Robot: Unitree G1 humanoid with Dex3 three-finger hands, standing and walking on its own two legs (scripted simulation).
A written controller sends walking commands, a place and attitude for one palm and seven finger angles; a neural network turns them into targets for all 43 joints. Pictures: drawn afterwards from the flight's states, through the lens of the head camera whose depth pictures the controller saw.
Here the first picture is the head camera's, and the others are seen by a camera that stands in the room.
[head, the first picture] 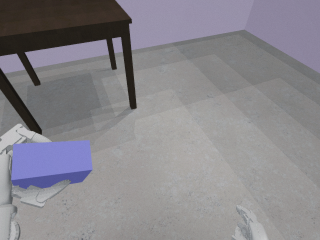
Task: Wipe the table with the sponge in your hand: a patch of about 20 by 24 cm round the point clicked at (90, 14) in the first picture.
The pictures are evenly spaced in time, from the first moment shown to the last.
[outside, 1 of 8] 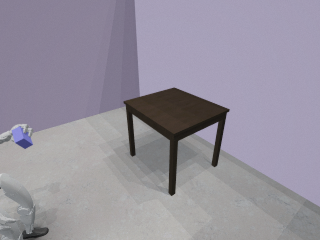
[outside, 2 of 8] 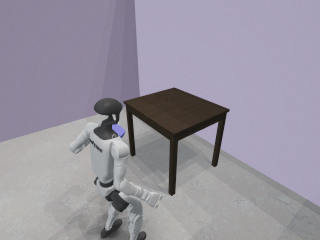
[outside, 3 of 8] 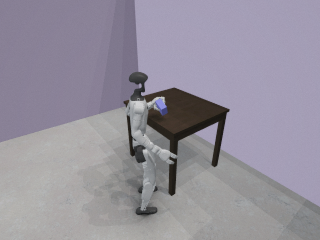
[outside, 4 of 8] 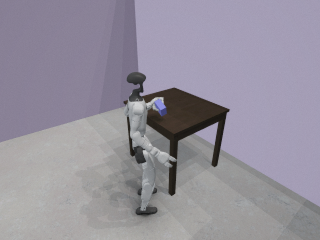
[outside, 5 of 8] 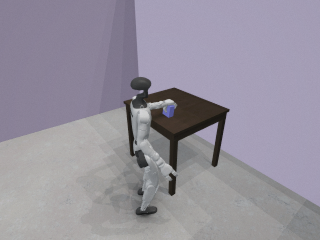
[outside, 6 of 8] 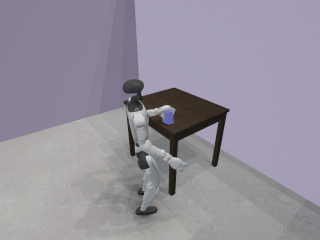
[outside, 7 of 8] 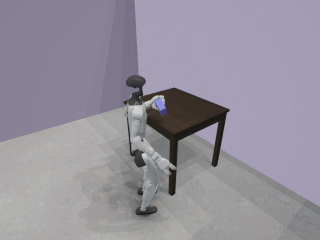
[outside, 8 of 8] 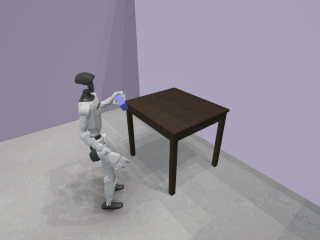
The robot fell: no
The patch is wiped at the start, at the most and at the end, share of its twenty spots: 0.00 1.00 1.00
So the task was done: yes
